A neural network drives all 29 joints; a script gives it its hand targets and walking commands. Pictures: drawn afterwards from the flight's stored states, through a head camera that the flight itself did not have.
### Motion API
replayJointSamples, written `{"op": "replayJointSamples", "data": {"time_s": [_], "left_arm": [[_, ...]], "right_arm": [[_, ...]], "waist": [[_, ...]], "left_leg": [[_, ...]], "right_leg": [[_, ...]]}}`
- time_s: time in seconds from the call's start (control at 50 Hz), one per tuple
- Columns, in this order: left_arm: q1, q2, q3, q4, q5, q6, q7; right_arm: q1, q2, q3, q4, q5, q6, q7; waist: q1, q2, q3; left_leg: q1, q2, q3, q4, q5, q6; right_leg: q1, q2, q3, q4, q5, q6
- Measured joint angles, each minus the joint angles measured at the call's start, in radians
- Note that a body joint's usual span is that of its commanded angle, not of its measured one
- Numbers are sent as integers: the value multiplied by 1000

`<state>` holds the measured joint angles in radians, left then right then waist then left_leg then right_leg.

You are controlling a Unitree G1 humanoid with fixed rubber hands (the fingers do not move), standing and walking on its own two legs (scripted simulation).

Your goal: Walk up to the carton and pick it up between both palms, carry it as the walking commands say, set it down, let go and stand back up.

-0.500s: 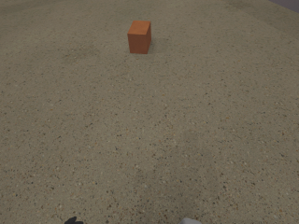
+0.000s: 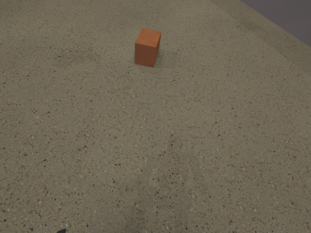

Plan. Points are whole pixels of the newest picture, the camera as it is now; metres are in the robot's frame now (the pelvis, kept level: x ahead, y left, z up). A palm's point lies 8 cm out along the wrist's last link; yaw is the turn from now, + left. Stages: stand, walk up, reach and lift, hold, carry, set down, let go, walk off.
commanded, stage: walk up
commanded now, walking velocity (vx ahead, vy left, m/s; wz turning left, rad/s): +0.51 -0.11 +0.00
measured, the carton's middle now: (147, 47) +1.81 +0.05 -0.65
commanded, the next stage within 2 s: none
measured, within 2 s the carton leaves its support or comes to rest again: neither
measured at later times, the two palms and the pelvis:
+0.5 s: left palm (85, 179) +0.27 +0.21 -0.10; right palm (243, 190) +0.27 -0.29 -0.14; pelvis +0.22 -0.05 +0.00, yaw +1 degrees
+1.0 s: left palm (79, 114) +0.52 +0.30 -0.14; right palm (217, 129) +0.48 -0.22 -0.10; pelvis +0.44 +0.03 +0.00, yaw -1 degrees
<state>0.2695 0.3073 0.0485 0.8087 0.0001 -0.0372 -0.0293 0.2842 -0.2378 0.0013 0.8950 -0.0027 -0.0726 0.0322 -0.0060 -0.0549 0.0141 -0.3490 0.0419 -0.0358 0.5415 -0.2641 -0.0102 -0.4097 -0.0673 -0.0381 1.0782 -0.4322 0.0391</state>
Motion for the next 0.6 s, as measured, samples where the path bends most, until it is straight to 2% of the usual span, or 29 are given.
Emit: {"op": "replayJointSamples", "data": {"time_s": [0.1,0.18,0.26,0.32,0.36,0.38,0.42,0.46,0.6], "left_arm": [[-83,-2,0,0,0,8,0],[-120,-16,-1,0,0,28,-7],[-151,-40,-11,-1,0,31,-12],[-155,-56,-18,-1,0,26,-12],[-139,-63,-18,0,0,8,-12],[-123,-64,-18,1,0,-2,-12],[-67,-65,-18,1,0,-6,-12],[3,-65,-18,10,0,-6,-10],[150,-71,-18,13,0,-6,2]], "right_arm": [[99,0,0,0,0,0,-11],[151,0,0,0,0,1,-20],[166,1,0,0,0,11,-23],[164,1,0,0,0,13,-23],[148,0,0,0,0,14,-23],[129,0,0,0,0,14,-23],[87,0,0,0,0,14,-23],[46,-1,0,-1,0,19,-21],[-82,-1,0,-1,0,60,19]], "waist": [[-7,-24,-2],[-15,-24,-3],[-19,-7,-18],[-19,19,-31],[-18,44,-12],[-17,54,5],[-17,69,20],[-18,83,11],[6,87,12]], "left_leg": [[85,0,1,-20,-52,1],[157,0,1,-43,-95,2],[204,0,2,-83,-126,0],[222,0,2,-78,-172,-15],[217,4,3,26,-211,-17],[191,2,4,152,-216,-17],[121,-12,5,407,-217,-17],[59,-14,3,535,-206,-17],[-79,11,1,535,-67,-17]], "right_leg": [[-129,0,2,23,26,0],[-185,-1,2,-52,90,9],[-187,-1,-12,-291,133,10],[-145,2,-47,-488,145,9],[-108,7,-58,-517,300,-24],[-97,8,-58,-479,307,-41],[-41,7,-59,-456,232,-61],[31,7,-62,-492,194,-62],[222,-1,-32,-644,185,-47]]}}
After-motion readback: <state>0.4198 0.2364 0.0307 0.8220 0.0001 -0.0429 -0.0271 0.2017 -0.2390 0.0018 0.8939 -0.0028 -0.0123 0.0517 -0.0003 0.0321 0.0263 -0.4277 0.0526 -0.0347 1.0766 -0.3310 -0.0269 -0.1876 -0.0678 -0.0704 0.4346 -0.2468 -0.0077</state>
